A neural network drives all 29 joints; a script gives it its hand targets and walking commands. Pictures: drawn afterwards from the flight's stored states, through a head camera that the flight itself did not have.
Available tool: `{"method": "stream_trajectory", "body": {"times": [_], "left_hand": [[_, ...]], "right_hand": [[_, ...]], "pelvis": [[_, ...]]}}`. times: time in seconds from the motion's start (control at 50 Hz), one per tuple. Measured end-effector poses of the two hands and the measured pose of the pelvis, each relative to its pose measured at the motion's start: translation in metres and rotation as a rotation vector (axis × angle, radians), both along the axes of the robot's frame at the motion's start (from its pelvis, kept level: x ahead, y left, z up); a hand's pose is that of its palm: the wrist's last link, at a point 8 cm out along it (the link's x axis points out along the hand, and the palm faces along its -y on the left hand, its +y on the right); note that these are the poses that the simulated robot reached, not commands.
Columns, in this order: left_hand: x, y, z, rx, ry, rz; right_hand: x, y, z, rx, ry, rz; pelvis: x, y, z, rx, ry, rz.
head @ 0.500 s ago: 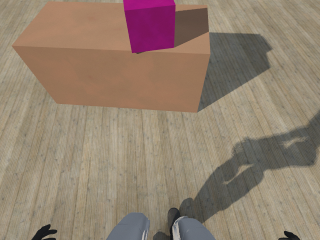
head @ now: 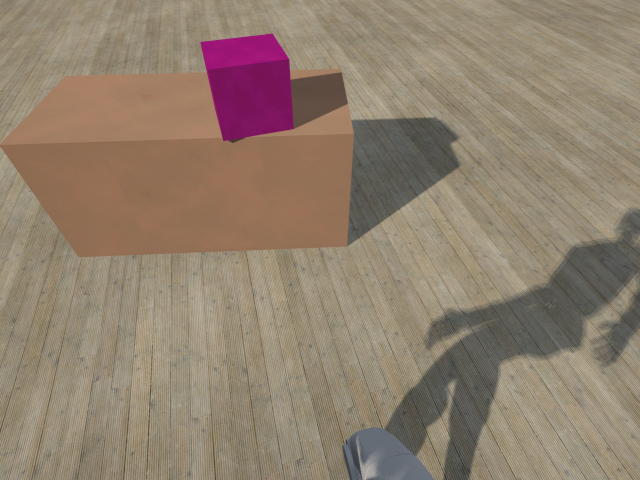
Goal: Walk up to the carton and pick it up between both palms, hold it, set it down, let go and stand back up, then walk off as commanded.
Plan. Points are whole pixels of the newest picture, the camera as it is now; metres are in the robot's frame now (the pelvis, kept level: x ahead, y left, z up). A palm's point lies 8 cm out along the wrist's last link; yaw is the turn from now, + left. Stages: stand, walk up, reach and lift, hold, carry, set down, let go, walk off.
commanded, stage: walk off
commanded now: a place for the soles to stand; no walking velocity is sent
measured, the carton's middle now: (248, 86) +1.28 +0.15 -0.09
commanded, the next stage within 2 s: stand in 0.04 s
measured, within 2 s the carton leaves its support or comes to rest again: neither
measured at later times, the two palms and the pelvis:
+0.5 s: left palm out of the picture +0.03 +0.26 -0.10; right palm out of the picture -0.06 -0.35 -0.10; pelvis -0.07 -0.03 +0.00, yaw +0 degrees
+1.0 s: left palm out of the picture +0.07 +0.26 -0.09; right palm out of the picture +0.02 -0.33 -0.10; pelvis -0.06 -0.02 +0.00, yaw +0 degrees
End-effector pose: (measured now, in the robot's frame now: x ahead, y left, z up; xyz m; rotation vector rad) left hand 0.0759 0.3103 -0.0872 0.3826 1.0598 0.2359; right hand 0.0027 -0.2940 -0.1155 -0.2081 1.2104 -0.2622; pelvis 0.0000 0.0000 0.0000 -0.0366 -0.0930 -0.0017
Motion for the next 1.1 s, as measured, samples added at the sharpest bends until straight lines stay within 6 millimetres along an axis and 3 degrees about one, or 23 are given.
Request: {"method": "stream_trajectory", "body": {"times": [0.08,0.14,0.24,0.32,0.4,0.54,0.7,0.86,0.96,1.1], "left_hand": [[-0.047,-0.003,0.010,0.018,0.127,0.000],[-0.060,-0.010,0.009,0.024,0.134,0.001],[-0.059,-0.036,-0.009,-0.007,0.032,-0.006],[-0.058,-0.053,-0.006,-0.030,-0.013,-0.035],[-0.048,-0.054,-0.001,-0.032,-0.042,-0.053],[-0.041,-0.044,-0.011,-0.057,-0.044,-0.055],[-0.035,-0.038,-0.009,-0.062,-0.058,-0.050],[-0.017,-0.041,-0.005,-0.061,-0.087,-0.062],[-0.007,-0.047,0.000,-0.056,-0.101,-0.068],[-0.001,-0.053,0.003,-0.048,-0.102,-0.070]], "right_hand": [[-0.015,0.000,0.012,0.017,0.000,0.016],[-0.030,-0.019,0.013,-0.017,0.014,0.028],[-0.034,-0.058,0.010,-0.094,-0.049,0.038],[-0.032,-0.072,0.019,-0.122,-0.097,0.046],[-0.044,-0.071,0.019,-0.121,-0.058,0.052],[-0.058,-0.047,0.013,-0.100,0.000,0.050],[-0.021,-0.033,0.015,-0.089,-0.085,0.074],[0.013,-0.034,0.021,-0.091,-0.152,0.093],[0.020,-0.038,0.020,-0.084,-0.157,0.094],[0.015,-0.047,0.016,-0.077,-0.126,0.085]], "pelvis": [[-0.025,-0.006,0.013,0.011,0.058,-0.012],[-0.037,-0.013,0.011,0.017,0.062,-0.011],[-0.052,-0.033,-0.006,0.041,-0.005,-0.009],[-0.060,-0.036,-0.002,0.049,-0.017,-0.017],[-0.069,-0.035,0.000,0.049,0.016,-0.012],[-0.074,-0.021,-0.003,0.036,0.054,0.000],[-0.067,-0.015,-0.001,0.040,0.063,0.005],[-0.063,-0.017,0.000,0.042,0.071,0.005],[-0.061,-0.022,0.001,0.049,0.075,0.005],[-0.060,-0.029,0.003,0.058,0.081,0.005]]}}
